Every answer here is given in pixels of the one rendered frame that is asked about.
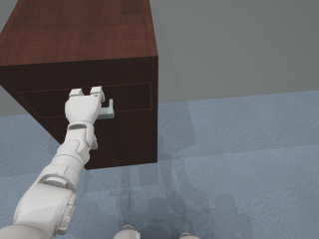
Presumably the left robot upper arm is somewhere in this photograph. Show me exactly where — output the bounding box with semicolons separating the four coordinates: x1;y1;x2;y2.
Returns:
0;182;77;239

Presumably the robot left thigh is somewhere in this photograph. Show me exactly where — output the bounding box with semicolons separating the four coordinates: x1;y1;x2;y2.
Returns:
113;229;141;239

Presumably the handle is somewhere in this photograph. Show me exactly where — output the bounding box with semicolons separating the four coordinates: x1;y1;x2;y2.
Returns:
66;99;115;121

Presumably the left robot forearm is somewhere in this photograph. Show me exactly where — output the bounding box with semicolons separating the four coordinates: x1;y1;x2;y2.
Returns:
13;120;95;224

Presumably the cabinet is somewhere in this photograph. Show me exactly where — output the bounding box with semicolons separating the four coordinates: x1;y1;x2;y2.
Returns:
0;0;159;170

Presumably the drawer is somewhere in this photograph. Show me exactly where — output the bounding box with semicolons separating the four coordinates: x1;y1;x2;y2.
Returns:
18;82;152;118

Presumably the left robot shin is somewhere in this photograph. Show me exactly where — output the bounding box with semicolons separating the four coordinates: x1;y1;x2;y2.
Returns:
123;225;135;231

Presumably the robot left hand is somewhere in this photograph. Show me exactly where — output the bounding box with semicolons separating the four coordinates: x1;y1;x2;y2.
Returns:
65;86;106;149

